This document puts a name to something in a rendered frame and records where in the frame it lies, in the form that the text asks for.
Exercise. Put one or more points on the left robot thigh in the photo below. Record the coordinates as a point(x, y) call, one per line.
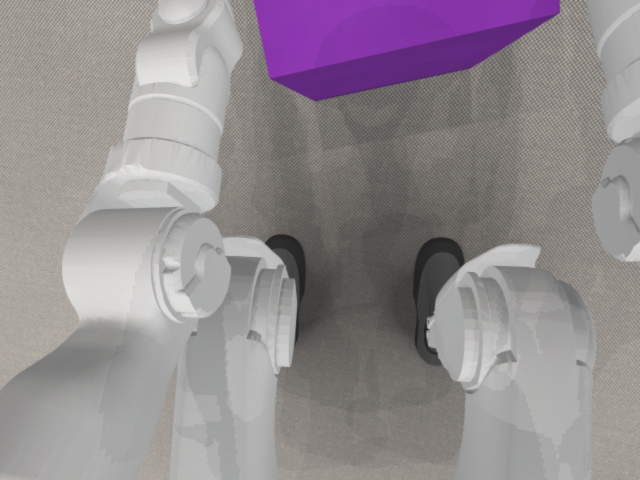
point(224, 411)

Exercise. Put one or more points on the right robot upper arm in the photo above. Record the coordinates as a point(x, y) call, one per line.
point(616, 202)

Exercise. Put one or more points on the left robot forearm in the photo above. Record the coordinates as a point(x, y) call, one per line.
point(169, 152)

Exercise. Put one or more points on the left robot shin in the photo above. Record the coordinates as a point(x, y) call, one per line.
point(247, 246)

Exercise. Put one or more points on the carton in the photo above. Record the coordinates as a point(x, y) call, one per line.
point(328, 48)

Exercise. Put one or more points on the left robot upper arm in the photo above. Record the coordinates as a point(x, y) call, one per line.
point(139, 280)

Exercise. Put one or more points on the right robot forearm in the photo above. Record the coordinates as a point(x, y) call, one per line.
point(615, 26)

